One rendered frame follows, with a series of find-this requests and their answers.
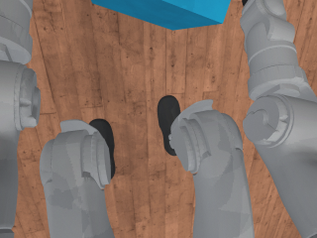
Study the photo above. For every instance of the left robot upper arm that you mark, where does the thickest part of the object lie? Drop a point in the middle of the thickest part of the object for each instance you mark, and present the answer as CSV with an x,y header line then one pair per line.
x,y
20,106

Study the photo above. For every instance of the carton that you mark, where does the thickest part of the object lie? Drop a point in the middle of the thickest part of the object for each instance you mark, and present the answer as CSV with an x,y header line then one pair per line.
x,y
171,14

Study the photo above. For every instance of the robot left thigh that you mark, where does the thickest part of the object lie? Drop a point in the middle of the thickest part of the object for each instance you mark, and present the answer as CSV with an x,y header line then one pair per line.
x,y
75,198

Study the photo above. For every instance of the right robot forearm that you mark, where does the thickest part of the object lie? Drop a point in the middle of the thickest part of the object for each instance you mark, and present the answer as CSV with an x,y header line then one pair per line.
x,y
271,53

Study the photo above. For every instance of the right robot foot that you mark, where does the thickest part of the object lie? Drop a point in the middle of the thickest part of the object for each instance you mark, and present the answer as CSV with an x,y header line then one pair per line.
x,y
168,110

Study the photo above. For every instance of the left robot forearm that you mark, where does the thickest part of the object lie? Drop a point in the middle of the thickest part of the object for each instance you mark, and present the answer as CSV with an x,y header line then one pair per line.
x,y
16,44

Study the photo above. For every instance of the right robot upper arm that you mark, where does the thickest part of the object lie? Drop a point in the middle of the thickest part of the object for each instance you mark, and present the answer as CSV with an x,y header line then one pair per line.
x,y
284,131

